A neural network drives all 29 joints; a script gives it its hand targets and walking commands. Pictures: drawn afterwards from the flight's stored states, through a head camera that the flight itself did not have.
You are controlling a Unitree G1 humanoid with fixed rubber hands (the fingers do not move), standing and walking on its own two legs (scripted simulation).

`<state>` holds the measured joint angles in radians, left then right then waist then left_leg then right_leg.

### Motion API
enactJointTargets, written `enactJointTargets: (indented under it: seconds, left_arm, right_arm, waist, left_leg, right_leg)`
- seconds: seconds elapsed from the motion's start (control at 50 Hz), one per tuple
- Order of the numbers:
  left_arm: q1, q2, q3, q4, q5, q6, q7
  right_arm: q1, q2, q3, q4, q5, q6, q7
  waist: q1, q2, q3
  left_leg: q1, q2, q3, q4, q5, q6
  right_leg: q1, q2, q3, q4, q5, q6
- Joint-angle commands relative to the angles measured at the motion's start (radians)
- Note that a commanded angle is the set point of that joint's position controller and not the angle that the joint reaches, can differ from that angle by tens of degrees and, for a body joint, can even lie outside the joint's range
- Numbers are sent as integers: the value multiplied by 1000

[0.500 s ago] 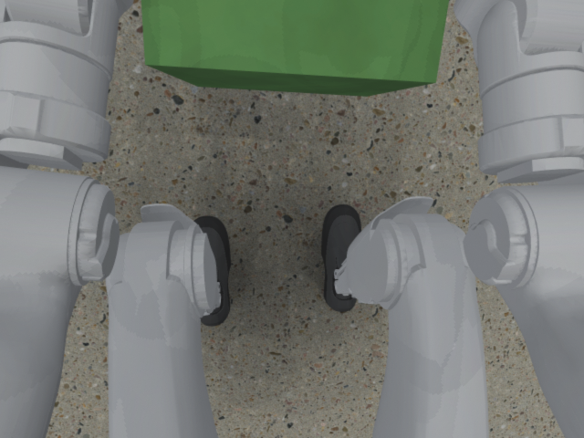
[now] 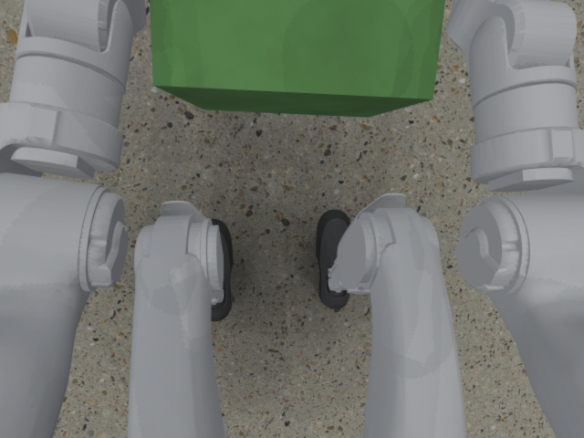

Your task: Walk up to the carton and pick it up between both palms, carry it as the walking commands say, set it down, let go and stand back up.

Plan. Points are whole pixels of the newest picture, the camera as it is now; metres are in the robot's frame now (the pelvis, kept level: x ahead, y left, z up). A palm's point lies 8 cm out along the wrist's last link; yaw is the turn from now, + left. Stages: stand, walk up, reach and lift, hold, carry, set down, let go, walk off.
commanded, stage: reach and lift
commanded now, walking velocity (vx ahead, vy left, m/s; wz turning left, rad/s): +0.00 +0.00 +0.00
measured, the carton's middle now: out of the picture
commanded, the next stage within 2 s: none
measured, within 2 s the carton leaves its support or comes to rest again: neither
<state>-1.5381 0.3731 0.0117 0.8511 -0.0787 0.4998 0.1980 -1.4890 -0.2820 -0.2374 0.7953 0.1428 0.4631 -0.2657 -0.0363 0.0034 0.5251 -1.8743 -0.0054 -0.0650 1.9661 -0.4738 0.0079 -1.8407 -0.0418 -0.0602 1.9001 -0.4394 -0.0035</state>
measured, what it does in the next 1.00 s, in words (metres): rises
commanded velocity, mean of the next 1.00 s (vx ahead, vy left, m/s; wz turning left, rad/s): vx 0.00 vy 0.00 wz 0.00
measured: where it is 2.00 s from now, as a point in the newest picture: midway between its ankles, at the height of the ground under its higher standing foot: (275, 281)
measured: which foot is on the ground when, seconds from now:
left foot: down 0.00-1.00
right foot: down 0.00-1.00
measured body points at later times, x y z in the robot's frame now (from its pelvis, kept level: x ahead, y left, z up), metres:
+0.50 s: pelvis -0.01 +0.00 +0.05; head +0.31 +0.02 +0.36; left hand +0.57 +0.15 -0.01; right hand +0.56 -0.18 +0.00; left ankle +0.16 +0.12 -0.41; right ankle +0.17 -0.13 -0.41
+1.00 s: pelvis -0.01 +0.00 +0.11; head +0.28 +0.02 +0.44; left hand +0.55 +0.15 +0.06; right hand +0.53 -0.18 +0.07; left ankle +0.16 +0.12 -0.41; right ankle +0.17 -0.13 -0.41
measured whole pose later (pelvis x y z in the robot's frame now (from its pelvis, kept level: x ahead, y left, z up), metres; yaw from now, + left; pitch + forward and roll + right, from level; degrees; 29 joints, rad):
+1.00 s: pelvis -0.01 +0.00 +0.11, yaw +2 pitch +13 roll -4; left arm -1.36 0.27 0.04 0.77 -0.02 0.54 0.24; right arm -1.30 -0.22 -0.28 0.70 0.07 0.51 -0.27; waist -0.06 0.00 0.52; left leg -1.44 -0.02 -0.06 1.62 -0.41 0.01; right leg -1.40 -0.04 -0.06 1.55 -0.38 0.00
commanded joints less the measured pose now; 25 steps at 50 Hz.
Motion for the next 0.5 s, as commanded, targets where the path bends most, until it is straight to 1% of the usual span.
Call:
enactJointTargets:
  seconds: [0.0,0.06,0.1,0.12,0.16,0.18,0.2,0.22,0.24,0.26,0.28,0.3,0.32,0.34,0.36,0.38,0.4,0.42,0.44,0.46,0.48]
  left_arm:
    - [-788,-1206,-209,-450,-215,-97,-436]
    - [-787,-1218,-205,-465,-212,-96,-437]
    - [-763,-1233,-206,-489,-206,-92,-432]
    - [-770,-1231,-212,-506,-211,-90,-431]
    - [-772,-1217,-197,-484,-195,-94,-434]
    - [-777,-1224,-203,-508,-200,-91,-434]
    - [-768,-1219,-198,-483,-190,-87,-434]
    - [-766,-1235,-218,-513,-197,-85,-431]
    - [-776,-1229,-214,-510,-195,-85,-430]
    - [-760,-1240,-211,-503,-196,-83,-432]
    - [-757,-1252,-221,-517,-198,-84,-433]
    - [-758,-1240,-216,-517,-193,-84,-434]
    - [-753,-1239,-216,-508,-189,-84,-434]
    - [-757,-1264,-231,-511,-193,-80,-433]
    - [-741,-1254,-224,-525,-189,-81,-430]
    - [-759,-1252,-229,-533,-195,-81,-430]
    - [-756,-1246,-225,-519,-188,-82,-434]
    - [-733,-1248,-222,-496,-186,-81,-436]
    - [-735,-1249,-223,-512,-190,-79,-437]
    - [-731,-1259,-225,-524,-185,-77,-436]
    - [-727,-1259,-226,-509,-187,-75,-435]
  right_arm:
    - [-743,1214,300,-392,125,-19,429]
    - [-739,1232,301,-406,127,-15,430]
    - [-741,1225,313,-444,127,-14,437]
    - [-739,1229,320,-462,126,-10,435]
    - [-705,1255,309,-405,119,-2,436]
    - [-732,1247,327,-452,120,-2,436]
    - [-727,1254,319,-420,119,1,437]
    - [-709,1255,331,-438,123,5,438]
    - [-711,1248,323,-436,112,5,438]
    - [-715,1242,328,-448,115,4,436]
    - [-690,1251,324,-441,107,6,438]
    - [-683,1254,325,-447,104,5,436]
    - [-697,1252,324,-437,111,5,438]
    - [-676,1251,322,-432,111,5,439]
    - [-699,1251,344,-457,118,7,440]
    - [-676,1253,340,-442,109,12,439]
    - [-667,1252,327,-424,102,10,441]
    - [-677,1267,341,-426,108,12,442]
    - [-699,1270,351,-461,114,14,440]
    - [-693,1260,356,-463,112,14,438]
    - [-670,1265,348,-436,109,17,441]
  waist:
    - [-89,108,-2717]
    - [-87,111,-2749]
    - [-78,116,-2800]
    - [-86,112,-2821]
    - [-79,101,-2733]
    - [-74,99,-2791]
    - [-67,98,-2757]
    - [-74,122,-2823]
    - [-82,102,-2802]
    - [-86,109,-2797]
    - [-96,106,-2814]
    - [-87,107,-2809]
    - [-78,120,-2790]
    - [-97,144,-2797]
    - [-73,132,-2817]
    - [-90,119,-2816]
    - [-91,120,-2770]
    - [-79,105,-2766]
    - [-79,95,-2808]
    - [-79,116,-2820]
    - [-85,112,-2809]
  left_leg:
    - [903,-149,121,-254,199,-2]
    - [936,-150,123,-269,214,-2]
    - [991,-154,116,-278,258,-10]
    - [999,-154,119,-283,257,-10]
    - [945,-151,119,-305,207,-3]
    - [972,-154,118,-310,219,-3]
    - [969,-153,115,-321,206,-5]
    - [1023,-157,115,-330,222,-7]
    - [1009,-153,111,-324,221,-10]
    - [993,-156,116,-331,218,-9]
    - [1022,-155,108,-342,232,-10]
    - [1014,-157,115,-341,222,-11]
    - [1020,-156,110,-354,209,-8]
    - [1045,-154,113,-365,213,-17]
    - [1062,-157,107,-369,233,-13]
    - [1049,-155,107,-369,213,-15]
    - [1030,-153,105,-379,193,-13]
    - [1024,-153,113,-388,179,-8]
    - [1053,-154,107,-393,192,-7]
    - [1055,-157,111,-401,201,-12]
    - [1068,-155,112,-414,184,-12]
  right_leg:
    - [865,196,-2,-208,250,7]
    - [894,200,5,-230,259,9]
    - [900,207,2,-236,289,8]
    - [933,207,12,-253,296,8]
    - [931,204,21,-273,256,13]
    - [961,206,23,-276,272,13]
    - [944,206,18,-279,256,15]
    - [981,209,25,-292,270,11]
    - [963,208,24,-292,264,10]
    - [991,207,27,-306,270,12]
    - [987,208,21,-305,281,11]
    - [1002,208,32,-316,275,12]
    - [987,206,32,-319,254,12]
    - [994,208,25,-327,264,10]
    - [1002,209,32,-327,271,11]
    - [1019,208,36,-343,257,9]
    - [1002,205,36,-348,240,9]
    - [1028,205,37,-362,224,17]
    - [1063,207,40,-365,246,18]
    - [1079,206,42,-374,254,16]
    - [1074,206,40,-386,235,16]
